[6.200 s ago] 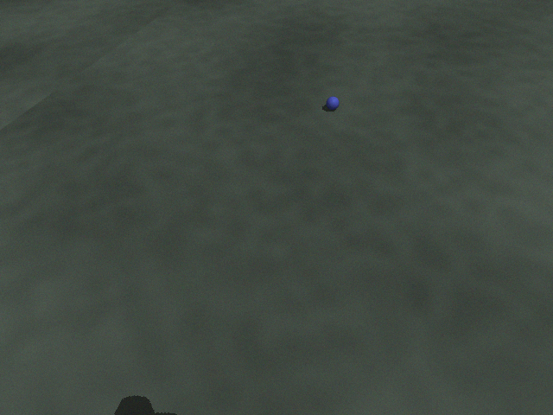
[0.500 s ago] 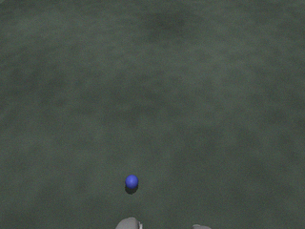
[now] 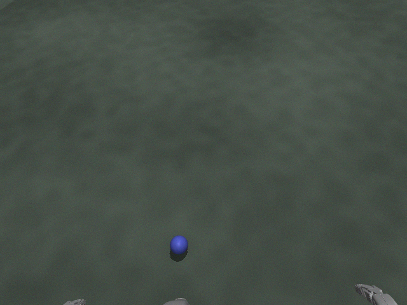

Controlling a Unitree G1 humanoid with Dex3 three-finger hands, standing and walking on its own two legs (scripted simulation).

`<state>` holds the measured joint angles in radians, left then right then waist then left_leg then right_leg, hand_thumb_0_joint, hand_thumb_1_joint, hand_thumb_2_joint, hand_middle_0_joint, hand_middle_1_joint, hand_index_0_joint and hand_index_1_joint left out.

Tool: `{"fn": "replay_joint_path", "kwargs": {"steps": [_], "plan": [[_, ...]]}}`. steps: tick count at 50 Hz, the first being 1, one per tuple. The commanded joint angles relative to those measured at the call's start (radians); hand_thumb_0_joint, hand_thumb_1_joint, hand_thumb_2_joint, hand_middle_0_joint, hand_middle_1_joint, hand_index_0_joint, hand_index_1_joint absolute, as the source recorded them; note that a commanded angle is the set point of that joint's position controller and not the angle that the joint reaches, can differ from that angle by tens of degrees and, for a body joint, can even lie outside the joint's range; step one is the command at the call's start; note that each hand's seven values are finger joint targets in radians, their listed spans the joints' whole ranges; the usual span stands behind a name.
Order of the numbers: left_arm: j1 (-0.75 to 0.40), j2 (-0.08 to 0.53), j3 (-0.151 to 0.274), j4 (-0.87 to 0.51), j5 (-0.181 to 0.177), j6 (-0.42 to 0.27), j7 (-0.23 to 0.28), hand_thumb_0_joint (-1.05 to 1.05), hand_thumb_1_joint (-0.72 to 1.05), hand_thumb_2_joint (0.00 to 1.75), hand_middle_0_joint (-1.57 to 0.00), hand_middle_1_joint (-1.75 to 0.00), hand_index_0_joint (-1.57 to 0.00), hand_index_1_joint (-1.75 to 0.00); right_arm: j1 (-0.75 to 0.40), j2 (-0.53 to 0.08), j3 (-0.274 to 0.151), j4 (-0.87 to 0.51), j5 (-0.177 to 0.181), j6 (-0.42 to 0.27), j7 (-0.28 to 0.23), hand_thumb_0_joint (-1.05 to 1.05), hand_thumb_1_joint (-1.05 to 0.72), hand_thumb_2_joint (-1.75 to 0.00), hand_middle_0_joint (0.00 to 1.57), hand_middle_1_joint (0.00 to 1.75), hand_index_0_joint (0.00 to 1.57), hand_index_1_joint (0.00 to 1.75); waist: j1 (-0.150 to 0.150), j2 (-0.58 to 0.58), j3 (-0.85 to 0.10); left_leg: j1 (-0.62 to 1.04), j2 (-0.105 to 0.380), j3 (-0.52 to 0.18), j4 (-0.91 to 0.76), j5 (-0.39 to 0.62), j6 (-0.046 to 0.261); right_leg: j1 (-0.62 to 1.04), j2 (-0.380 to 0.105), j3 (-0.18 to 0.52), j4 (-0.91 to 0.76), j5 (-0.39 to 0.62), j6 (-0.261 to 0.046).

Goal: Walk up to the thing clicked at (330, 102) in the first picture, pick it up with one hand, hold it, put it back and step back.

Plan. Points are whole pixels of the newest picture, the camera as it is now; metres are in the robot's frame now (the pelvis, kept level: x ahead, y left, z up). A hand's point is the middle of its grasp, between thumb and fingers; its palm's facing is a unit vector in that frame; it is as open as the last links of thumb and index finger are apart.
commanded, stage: walk up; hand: left
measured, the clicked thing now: (179, 244) +0.45 +0.18 -0.72
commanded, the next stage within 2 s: none
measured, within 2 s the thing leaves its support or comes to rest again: neither
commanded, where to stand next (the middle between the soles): +0.07 -0.01 m, yaw +0 degrees
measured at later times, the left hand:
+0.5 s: hand out of the picture +0.07 +0.26 -0.14, palm faces +0.01 -0.93 -0.36, open 7.4 cm
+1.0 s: hand out of the picture +0.09 +0.32 -0.16, palm faces +0.01 -0.90 -0.44, open 7.4 cm
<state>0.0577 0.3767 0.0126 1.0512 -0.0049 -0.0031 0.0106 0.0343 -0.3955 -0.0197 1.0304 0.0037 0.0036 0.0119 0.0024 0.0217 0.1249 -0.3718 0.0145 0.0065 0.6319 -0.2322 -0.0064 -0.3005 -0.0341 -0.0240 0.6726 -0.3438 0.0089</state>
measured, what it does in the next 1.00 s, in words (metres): steps on the spot: left foot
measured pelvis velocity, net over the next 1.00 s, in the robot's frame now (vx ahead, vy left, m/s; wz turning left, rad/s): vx -0.03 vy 0.04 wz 0.04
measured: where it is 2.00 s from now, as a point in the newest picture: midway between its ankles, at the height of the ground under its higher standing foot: outside the picture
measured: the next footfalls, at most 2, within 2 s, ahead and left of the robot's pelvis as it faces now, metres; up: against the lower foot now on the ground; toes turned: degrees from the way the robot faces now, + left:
left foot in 1.00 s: +0.00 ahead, +0.15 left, +0.00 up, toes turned +1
right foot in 1.44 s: +0.05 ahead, -0.11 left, +0.00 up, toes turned +1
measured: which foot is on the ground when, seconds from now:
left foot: down 0.00-0.84, up 0.86-0.98, down 1.00-1.00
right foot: down 0.00-1.00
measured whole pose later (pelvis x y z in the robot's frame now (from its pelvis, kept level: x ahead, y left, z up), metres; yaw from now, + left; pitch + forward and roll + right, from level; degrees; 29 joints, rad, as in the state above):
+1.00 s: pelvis -0.03 +0.04 -0.01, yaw +3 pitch -1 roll +0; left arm 0.03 0.41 0.05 0.96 0.03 0.02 0.04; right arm 0.10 -0.42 -0.07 0.94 -0.02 0.06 0.04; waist -0.02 -0.01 0.14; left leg -0.33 -0.02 -0.02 0.73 -0.40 0.03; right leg -0.41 -0.11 -0.03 0.75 -0.33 0.03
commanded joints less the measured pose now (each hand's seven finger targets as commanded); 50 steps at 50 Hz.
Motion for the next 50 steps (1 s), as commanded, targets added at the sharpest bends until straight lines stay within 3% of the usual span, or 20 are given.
{"fn": "replay_joint_path", "kwargs": {"steps": [1,5,11,16,22,29,32,33,36,39,40,42,43,44,45,46,47,48,49,50], "plan": [[-0.041,0.224,0.048,-0.034,0.002,-0.022,0.007,0.0,0.9,0.9,-0.2,-0.3,-0.2,-0.3,-0.032,-0.205,-0.038,-0.026,-0.003,-0.019,-0.001,0.0,-0.9,-0.9,0.2,0.3,0.2,0.3,-0.005,-0.017,-0.184,0.122,0.097,-0.149,-0.151,0.052,0.067,0.028,-0.089,0.122,-0.18,0.089,-0.061],[-0.048,0.222,0.049,-0.016,0.001,-0.021,0.003,0.0,0.9,0.9,-0.2,-0.3,-0.2,-0.3,-0.041,-0.207,-0.035,-0.008,-0.006,-0.019,0.003,0.0,-0.9,-0.9,0.2,0.3,0.2,0.3,-0.004,-0.006,-0.18,0.118,0.099,-0.157,-0.189,0.034,0.06,0.052,-0.083,0.107,-0.209,0.069,-0.055],[-0.026,0.204,0.047,0.008,0.002,-0.017,-0.003,0.0,0.9,0.9,-0.2,-0.3,-0.2,-0.3,-0.059,-0.203,-0.034,-0.001,-0.009,-0.015,0.007,0.0,-0.9,-0.9,0.2,0.3,0.2,0.3,0.005,0.024,-0.15,0.082,0.117,-0.196,-0.279,-0.116,0.053,0.073,-0.067,0.086,-0.254,-0.009,-0.052],[-0.041,0.222,0.052,0.0,0.009,-0.028,-0.003,0.0,0.9,0.9,-0.2,-0.3,-0.2,-0.3,-0.035,-0.196,-0.037,0.01,-0.009,-0.012,0.008,0.0,-0.9,-0.9,0.2,0.3,0.2,0.3,-0.013,-0.015,-0.164,0.139,0.083,-0.143,-0.232,-0.03,0.036,0.057,-0.102,0.123,-0.312,0.051,-0.057],[-0.024,0.207,0.051,0.004,0.007,-0.026,-0.003,0.0,0.9,0.9,-0.2,-0.3,-0.2,-0.3,-0.037,-0.189,-0.035,0.008,-0.004,-0.014,0.007,0.0,-0.9,-0.9,0.2,0.3,0.2,0.3,-0.006,-0.005,-0.167,0.142,0.102,-0.163,-0.259,-0.005,0.04,0.079,-0.089,0.095,-0.31,0.072,-0.049],[-0.023,0.199,0.052,0.007,0.006,-0.026,-0.001,0.0,0.9,0.9,-0.2,-0.3,-0.2,-0.3,-0.028,-0.182,-0.035,0.01,-0.002,-0.017,0.003,0.0,-0.9,-0.9,0.2,0.3,0.2,0.3,-0.006,-0.001,-0.19,0.155,0.104,-0.146,-0.243,0.137,0.038,0.118,-0.093,0.082,-0.299,0.168,-0.045],[-0.031,0.204,0.054,0.002,0.007,-0.025,-0.001,0.0,0.9,0.9,-0.2,-0.3,-0.2,-0.3,-0.021,-0.184,-0.036,0.013,-0.001,-0.015,0.003,0.0,-0.9,-0.9,0.2,0.3,0.2,0.3,-0.01,-0.006,-0.184,0.153,0.1,-0.145,-0.247,0.132,0.033,0.122,-0.102,0.088,-0.309,0.163,-0.048],[-0.023,0.254,0.072,-0.004,-0.006,-0.023,0.015,0.0,0.9,0.9,-0.2,-0.3,-0.2,-0.3,-0.04,-0.231,-0.056,-0.001,-0.013,0.01,0.007,0.0,-0.9,-0.9,0.2,0.3,0.2,0.3,0.0,0.046,-0.118,0.13,0.078,-0.135,-0.172,0.33,0.037,0.078,-0.123,0.104,-0.247,0.351,-0.043],[0.018,0.258,0.082,-0.023,-0.01,-0.017,0.029,0.0,0.9,0.9,-0.2,-0.3,-0.2,-0.3,-0.014,-0.205,-0.06,-0.038,-0.005,0.028,0.009,0.0,-0.9,-0.9,0.2,0.3,0.2,0.3,0.0,-0.011,-0.217,0.166,0.077,-0.111,-0.095,0.446,0.062,0.124,-0.127,0.089,-0.181,0.443,-0.057],[-0.019,0.269,0.091,-0.058,-0.002,-0.001,0.034,0.0,0.9,0.9,-0.2,-0.3,-0.2,-0.3,-0.004,-0.197,-0.069,-0.075,-0.011,0.048,0.017,0.0,-0.9,-0.9,0.2,0.3,0.2,0.3,-0.01,-0.077,-0.225,0.149,0.046,-0.086,-0.013,0.312,0.065,0.071,-0.165,0.123,-0.172,0.363,-0.091],[-0.023,0.278,0.094,-0.07,0.003,0.002,0.035,0.0,0.9,0.9,-0.2,-0.3,-0.2,-0.3,-0.007,-0.199,-0.073,-0.087,-0.012,0.055,0.021,0.0,-0.9,-0.9,0.2,0.3,0.2,0.3,-0.005,-0.097,-0.217,0.149,0.023,-0.069,0.045,0.226,0.056,0.031,-0.201,0.154,-0.193,0.346,-0.119],[-0.074,0.318,0.103,-0.109,0.018,0.002,0.043,0.0,0.9,0.9,-0.2,-0.3,-0.2,-0.3,0.026,-0.183,-0.075,-0.112,-0.019,0.073,0.026,0.0,-0.9,-0.9,0.2,0.3,0.2,0.3,-0.007,-0.22,-0.161,0.09,-0.037,-0.043,0.249,-0.167,0.028,-0.071,-0.342,0.273,-0.276,0.339,-0.218],[-0.082,0.33,0.108,-0.125,0.028,0.0,0.046,0.0,0.9,0.9,-0.2,-0.3,-0.2,-0.3,0.043,-0.189,-0.082,-0.124,-0.022,0.081,0.029,0.0,-0.9,-0.9,0.2,0.3,0.2,0.3,-0.009,-0.232,-0.131,0.056,-0.033,-0.069,0.348,-0.262,0.02,-0.113,-0.39,0.308,-0.293,0.358,-0.262],[-0.095,0.32,0.112,-0.141,0.034,0.0,0.048,0.0,0.9,0.9,-0.2,-0.3,-0.2,-0.3,0.071,-0.197,-0.09,-0.123,-0.018,0.084,0.028,0.0,-0.9,-0.9,0.2,0.3,0.2,0.3,-0.022,-0.224,-0.119,0.033,-0.028,-0.095,0.399,-0.292,0.026,-0.114,-0.393,0.288,-0.263,0.413,-0.278],[-0.098,0.312,0.112,-0.162,0.039,0.002,0.046,0.0,0.9,0.9,-0.2,-0.3,-0.2,-0.3,0.092,-0.202,-0.099,-0.133,-0.014,0.08,0.026,0.0,-0.9,-0.9,0.2,0.3,0.2,0.3,-0.028,-0.216,-0.119,0.03,-0.024,-0.095,0.411,-0.304,0.033,-0.105,-0.366,0.254,-0.206,0.486,-0.269],[-0.087,0.307,0.109,-0.159,0.041,0.0,0.051,0.0,0.9,0.9,-0.2,-0.3,-0.2,-0.3,0.103,-0.196,-0.1,-0.14,-0.018,0.074,0.026,0.0,-0.9,-0.9,0.2,0.3,0.2,0.3,-0.03,-0.205,-0.125,0.019,-0.009,-0.088,0.325,-0.285,0.036,-0.058,-0.334,0.223,-0.158,0.539,-0.236],[-0.087,0.298,0.103,-0.163,0.043,-0.002,0.05,0.0,0.9,0.9,-0.2,-0.3,-0.2,-0.3,0.139,-0.188,-0.098,-0.131,-0.017,0.056,0.026,0.0,-0.9,-0.9,0.2,0.3,0.2,0.3,-0.048,-0.194,-0.178,0.065,0.005,-0.044,0.146,-0.209,0.042,0.0,-0.269,0.167,-0.097,0.473,-0.178],[-0.081,0.266,0.093,-0.165,0.039,0.002,0.04,0.0,0.9,0.9,-0.2,-0.3,-0.2,-0.3,0.18,-0.176,-0.098,-0.106,-0.02,0.034,0.023,0.0,-0.9,-0.9,0.2,0.3,0.2,0.3,-0.059,-0.137,-0.215,0.144,-0.013,-0.013,-0.064,-0.109,0.037,0.004,-0.188,0.095,0.002,0.307,-0.125],[-0.044,0.185,0.068,-0.168,0.033,0.015,0.029,0.0,0.9,0.9,-0.2,-0.3,-0.2,-0.3,0.179,-0.184,-0.101,-0.102,-0.041,0.011,0.013,0.0,-0.9,-0.9,0.2,0.3,0.2,0.3,-0.051,0.036,-0.208,0.207,0.06,-0.203,-0.292,-0.143,0.049,-0.068,-0.079,0.023,0.187,0.077,-0.066],[-0.011,0.111,0.048,-0.176,0.031,0.021,0.02,0.0,0.9,0.9,-0.2,-0.3,-0.2,-0.3,0.172,-0.259,-0.108,-0.112,-0.062,-0.02,0.0,0.0,-0.9,-0.9,0.2,0.3,0.2,0.3,-0.028,0.187,-0.187,0.29,0.233,-0.53,-0.336,-0.059,0.091,-0.274,0.064,0.085,0.299,-0.246,-0.022]]}}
